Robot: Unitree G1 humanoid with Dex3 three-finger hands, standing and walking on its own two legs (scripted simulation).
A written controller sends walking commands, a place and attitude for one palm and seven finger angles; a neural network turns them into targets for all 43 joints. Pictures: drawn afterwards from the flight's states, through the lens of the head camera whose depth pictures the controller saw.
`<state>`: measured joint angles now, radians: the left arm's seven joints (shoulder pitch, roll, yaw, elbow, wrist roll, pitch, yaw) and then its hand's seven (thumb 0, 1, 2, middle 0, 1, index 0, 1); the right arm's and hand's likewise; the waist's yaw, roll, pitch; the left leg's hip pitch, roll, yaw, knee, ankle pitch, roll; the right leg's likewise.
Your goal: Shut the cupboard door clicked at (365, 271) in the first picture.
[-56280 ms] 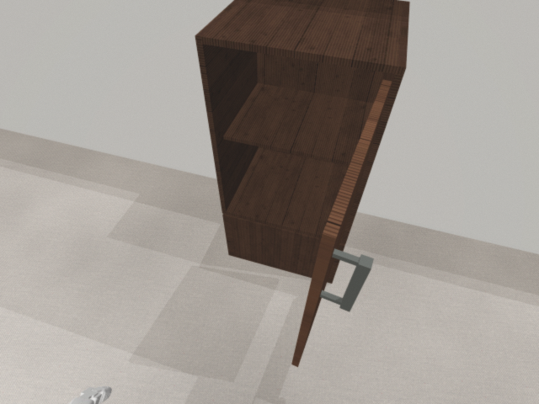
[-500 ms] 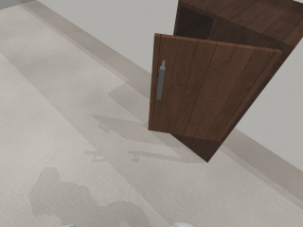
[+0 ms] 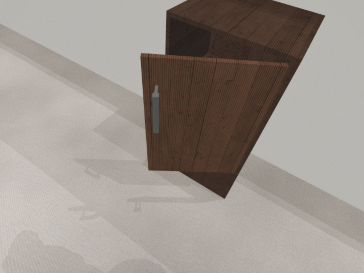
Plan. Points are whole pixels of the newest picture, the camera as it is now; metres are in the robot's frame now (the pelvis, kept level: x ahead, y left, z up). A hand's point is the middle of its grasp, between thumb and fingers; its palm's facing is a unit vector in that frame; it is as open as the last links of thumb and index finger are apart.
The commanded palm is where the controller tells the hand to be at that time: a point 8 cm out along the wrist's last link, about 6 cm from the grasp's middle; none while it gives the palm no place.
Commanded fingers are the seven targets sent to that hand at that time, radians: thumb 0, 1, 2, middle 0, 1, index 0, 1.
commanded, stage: take the last steps up to it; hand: left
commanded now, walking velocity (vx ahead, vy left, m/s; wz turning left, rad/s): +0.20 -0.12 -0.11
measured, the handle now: (156, 110) +0.58 +0.10 -0.02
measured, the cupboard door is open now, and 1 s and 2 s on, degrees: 33 33 33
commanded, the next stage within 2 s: come to a stop and stand still in 0.22 s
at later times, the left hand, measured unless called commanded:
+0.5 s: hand (141, 257) +0.19 +0.10 -0.17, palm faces -0.03 -0.98 -0.19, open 7.2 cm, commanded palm none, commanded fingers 0.00 0.90 0.90 -0.20 -0.30 -0.20 -0.30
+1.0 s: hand out of the picture +0.15 +0.10 -0.16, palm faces +0.01 -0.97 -0.26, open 7.4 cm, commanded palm none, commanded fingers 0.00 0.90 0.90 -0.20 -0.30 -0.20 -0.30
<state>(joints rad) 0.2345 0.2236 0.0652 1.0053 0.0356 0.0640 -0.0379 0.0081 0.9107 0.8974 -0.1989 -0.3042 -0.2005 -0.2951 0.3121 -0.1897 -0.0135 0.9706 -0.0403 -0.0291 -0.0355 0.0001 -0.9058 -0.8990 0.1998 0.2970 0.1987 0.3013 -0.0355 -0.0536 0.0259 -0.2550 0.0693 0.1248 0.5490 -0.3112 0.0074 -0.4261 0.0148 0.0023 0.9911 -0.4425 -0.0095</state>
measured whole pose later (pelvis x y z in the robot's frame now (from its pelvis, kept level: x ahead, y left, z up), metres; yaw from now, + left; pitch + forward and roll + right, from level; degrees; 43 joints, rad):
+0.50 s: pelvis +0.12 -0.08 +0.00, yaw -2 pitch +1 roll -2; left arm 0.17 0.17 0.03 1.03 0.02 0.00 0.03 -0.01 0.94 0.90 -0.20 -0.30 -0.20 -0.30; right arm 0.21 -0.19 -0.02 1.01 -0.01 0.01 -0.03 0.00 -0.91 -0.90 0.20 0.30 0.19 0.30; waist -0.02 0.02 0.08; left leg -0.34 0.04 0.07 0.62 -0.25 -0.02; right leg -0.23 0.01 -0.09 0.50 -0.28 -0.02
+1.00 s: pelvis +0.13 -0.09 +0.01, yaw -1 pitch +1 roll +2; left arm 0.24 0.18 0.03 1.00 0.03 0.02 0.04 0.00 0.91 0.90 -0.20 -0.30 -0.20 -0.30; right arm 0.09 -0.23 -0.05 0.98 0.00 0.07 -0.02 0.00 -0.91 -0.90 0.20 0.30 0.20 0.30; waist 0.03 -0.02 0.10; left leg -0.31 -0.02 0.02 0.77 -0.46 -0.03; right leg -0.21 -0.04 -0.03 0.48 -0.29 -0.02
